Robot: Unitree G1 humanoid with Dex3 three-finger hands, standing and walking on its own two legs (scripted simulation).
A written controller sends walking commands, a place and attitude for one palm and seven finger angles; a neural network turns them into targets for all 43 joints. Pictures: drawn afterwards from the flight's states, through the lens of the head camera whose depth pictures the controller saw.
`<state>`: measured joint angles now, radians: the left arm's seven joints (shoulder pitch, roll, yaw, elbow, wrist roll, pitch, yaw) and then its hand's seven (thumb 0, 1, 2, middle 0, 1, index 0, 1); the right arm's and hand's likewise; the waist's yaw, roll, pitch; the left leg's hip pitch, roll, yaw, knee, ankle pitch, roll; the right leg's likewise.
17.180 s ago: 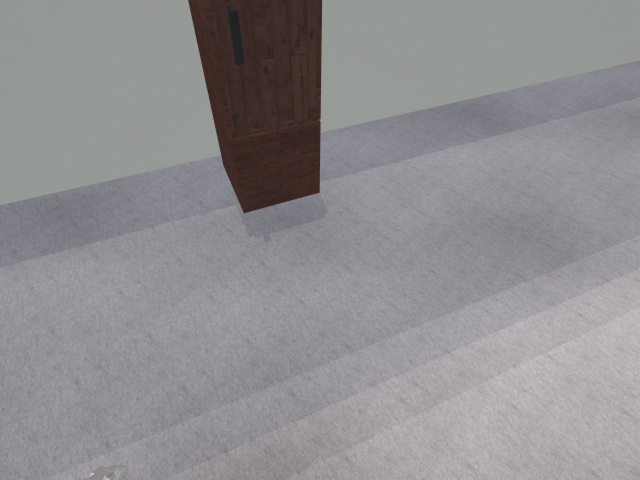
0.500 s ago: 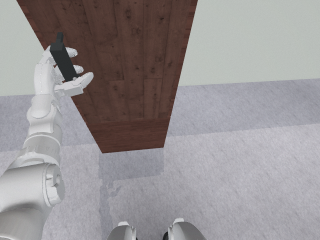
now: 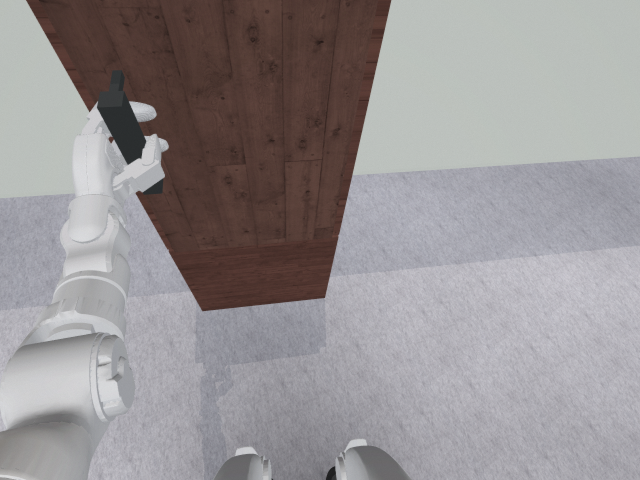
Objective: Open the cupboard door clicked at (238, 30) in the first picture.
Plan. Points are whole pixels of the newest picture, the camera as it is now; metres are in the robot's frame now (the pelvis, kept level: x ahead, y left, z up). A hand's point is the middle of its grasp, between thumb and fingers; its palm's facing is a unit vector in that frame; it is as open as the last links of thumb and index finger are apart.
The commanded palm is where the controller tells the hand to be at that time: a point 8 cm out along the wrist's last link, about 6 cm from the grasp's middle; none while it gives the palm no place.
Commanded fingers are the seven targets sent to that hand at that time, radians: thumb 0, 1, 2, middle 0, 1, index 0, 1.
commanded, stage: pull the door open along its arc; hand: left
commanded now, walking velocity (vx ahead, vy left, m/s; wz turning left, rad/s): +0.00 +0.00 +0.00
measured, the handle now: (136, 136) +0.54 +0.21 +0.07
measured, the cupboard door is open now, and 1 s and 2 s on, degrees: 0 48 46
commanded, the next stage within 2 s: open thumb and fingers to let go in 0.88 s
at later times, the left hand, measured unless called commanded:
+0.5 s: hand (213, 264) +0.34 +0.10 +0.08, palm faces +0.31 -0.95 +0.08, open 6.7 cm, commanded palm +0.27 +0.16 +0.08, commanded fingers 0.00 0.90 0.90 -0.40 -1.35 -0.40 -1.35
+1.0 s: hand (280, 310) +0.29 +0.03 +0.09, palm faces +0.40 -0.92 -0.05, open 7.1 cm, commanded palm +0.24 +0.07 +0.08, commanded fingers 0.00 0.76 0.84 -0.39 -1.34 -0.39 -1.34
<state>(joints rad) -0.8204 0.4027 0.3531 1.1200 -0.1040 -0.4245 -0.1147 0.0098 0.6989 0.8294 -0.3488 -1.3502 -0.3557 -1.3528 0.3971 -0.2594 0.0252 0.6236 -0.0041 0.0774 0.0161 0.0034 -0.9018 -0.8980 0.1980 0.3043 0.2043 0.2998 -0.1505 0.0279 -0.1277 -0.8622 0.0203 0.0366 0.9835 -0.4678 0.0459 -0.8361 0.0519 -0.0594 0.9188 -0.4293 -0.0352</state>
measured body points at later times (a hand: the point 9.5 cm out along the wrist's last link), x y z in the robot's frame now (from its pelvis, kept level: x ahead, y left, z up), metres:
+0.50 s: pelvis +0.02 +0.00 +0.02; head +0.07 -0.01 +0.46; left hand +0.32 +0.15 +0.08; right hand +0.17 -0.23 -0.08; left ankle +0.00 +0.09 -0.68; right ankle +0.00 -0.10 -0.68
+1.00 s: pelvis +0.04 -0.07 +0.02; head +0.05 -0.09 +0.47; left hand +0.26 +0.08 +0.09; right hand +0.22 -0.27 -0.08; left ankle +0.00 +0.09 -0.68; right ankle +0.00 -0.10 -0.68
